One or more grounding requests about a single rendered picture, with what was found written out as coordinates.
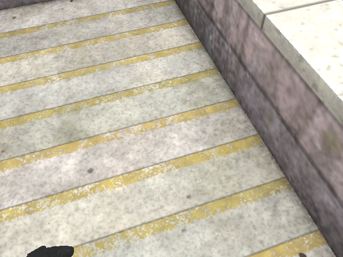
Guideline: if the left robot hand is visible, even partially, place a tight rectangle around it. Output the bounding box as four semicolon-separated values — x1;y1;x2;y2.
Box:
27;246;74;257

